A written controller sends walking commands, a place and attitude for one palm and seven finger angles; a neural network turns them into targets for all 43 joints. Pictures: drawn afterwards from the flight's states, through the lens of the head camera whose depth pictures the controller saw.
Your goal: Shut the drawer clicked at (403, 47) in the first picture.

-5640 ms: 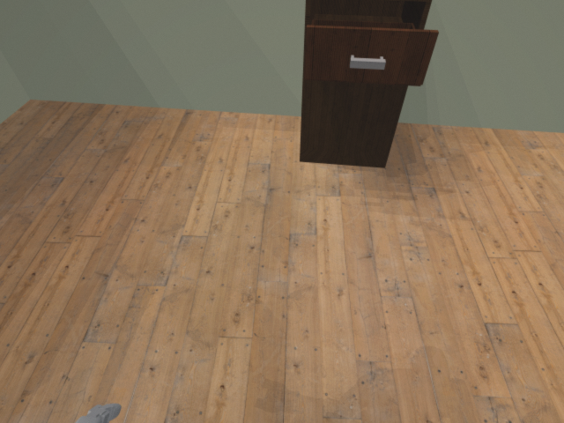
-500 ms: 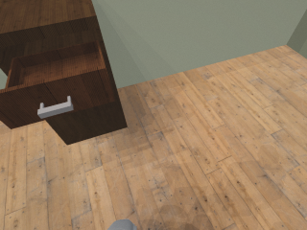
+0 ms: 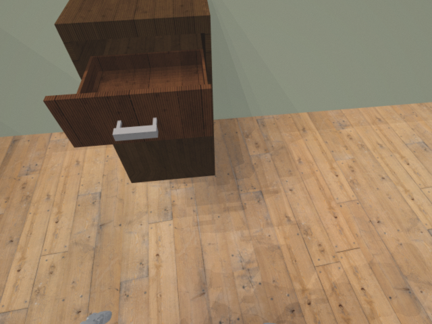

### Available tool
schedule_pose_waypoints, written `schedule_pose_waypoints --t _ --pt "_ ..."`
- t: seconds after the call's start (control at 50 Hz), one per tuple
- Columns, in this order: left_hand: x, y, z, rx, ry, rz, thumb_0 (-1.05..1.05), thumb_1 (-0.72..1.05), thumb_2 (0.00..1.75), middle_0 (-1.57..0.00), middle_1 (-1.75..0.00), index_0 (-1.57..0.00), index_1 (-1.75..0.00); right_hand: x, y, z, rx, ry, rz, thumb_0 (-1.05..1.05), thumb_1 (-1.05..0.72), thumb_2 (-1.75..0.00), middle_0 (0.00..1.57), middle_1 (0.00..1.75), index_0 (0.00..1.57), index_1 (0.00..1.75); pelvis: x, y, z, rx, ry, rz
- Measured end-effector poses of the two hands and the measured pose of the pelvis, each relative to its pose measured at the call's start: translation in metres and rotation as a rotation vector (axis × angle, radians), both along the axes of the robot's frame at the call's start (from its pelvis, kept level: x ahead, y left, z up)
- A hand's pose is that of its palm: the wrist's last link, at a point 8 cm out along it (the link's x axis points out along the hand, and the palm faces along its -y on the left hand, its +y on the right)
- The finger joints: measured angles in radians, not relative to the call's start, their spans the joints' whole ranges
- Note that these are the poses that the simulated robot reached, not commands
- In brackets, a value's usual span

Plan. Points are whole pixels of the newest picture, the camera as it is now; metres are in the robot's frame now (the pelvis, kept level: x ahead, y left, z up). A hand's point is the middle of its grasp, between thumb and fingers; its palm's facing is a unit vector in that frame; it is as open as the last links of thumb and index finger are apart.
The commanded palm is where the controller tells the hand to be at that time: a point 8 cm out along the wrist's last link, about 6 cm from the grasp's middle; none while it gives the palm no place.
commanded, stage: turn to face it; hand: left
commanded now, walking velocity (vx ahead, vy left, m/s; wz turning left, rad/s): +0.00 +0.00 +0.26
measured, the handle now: (136, 127) +0.59 +0.26 -0.04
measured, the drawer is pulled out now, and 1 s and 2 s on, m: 0.30 0.30 0.30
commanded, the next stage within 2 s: take the last steps up to it in 0.06 s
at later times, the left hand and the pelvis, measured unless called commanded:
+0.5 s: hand out of the picture -0.07 +0.17 -0.17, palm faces +0.24 -0.95 -0.19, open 7.3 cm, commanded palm none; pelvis -0.01 +0.00 +0.01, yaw +8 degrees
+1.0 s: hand (125, 308) +0.17 +0.21 -0.17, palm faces +0.08 -0.98 -0.16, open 7.3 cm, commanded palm none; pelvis +0.10 +0.03 +0.00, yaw +5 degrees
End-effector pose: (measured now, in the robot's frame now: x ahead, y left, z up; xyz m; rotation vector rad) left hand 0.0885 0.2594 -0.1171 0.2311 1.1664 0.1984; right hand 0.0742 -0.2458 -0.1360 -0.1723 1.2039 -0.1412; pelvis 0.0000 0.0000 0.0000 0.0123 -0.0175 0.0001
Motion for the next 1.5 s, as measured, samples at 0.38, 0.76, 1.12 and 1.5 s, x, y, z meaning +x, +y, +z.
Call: schedule_pose_waypoints --t 0.38,0.76,1.12,1.5 --pt "-0.112 -0.047 0.0 -0.059 0.07 0.178 0.0 0.91 0.89 -0.2 -0.3 -0.21 -0.3 -0.02 -0.017 0.0 0.021 0.114 0.101 0.0 -0.91 -0.9 0.2 0.3 0.2 0.3 -0.012 -0.021 0.01 0.008 -0.017 0.132" --pt "-0.121 0.007 -0.025 -0.174 0.235 0.216 0.01 0.91 0.89 -0.2 -0.3 -0.2 -0.3 -0.048 0.065 0.018 -0.023 0.162 0.047 0.0 -0.92 -0.9 0.2 0.3 0.2 0.3 0.027 0.044 0.014 -0.032 -0.038 0.121" --pt "0.175 -0.023 -0.025 -0.095 -0.079 -0.008 0.0 0.91 0.89 -0.2 -0.3 -0.2 -0.3 -0.047 0.061 -0.013 0.1 0.495 -0.133 0.0 -0.9 -0.9 0.2 0.3 0.21 0.3 0.162 0.005 -0.018 -0.002 -0.005 0.082" --pt "0.128 -0.032 -0.025 -0.129 0.18 0.21 -0.01 0.93 0.89 -0.2 -0.3 -0.2 -0.3 0.295 0.032 0.011 0.016 -0.052 0.125 0.0 -0.91 -0.9 0.2 0.3 0.2 0.3 0.263 0.005 0.004 -0.043 -0.022 0.113"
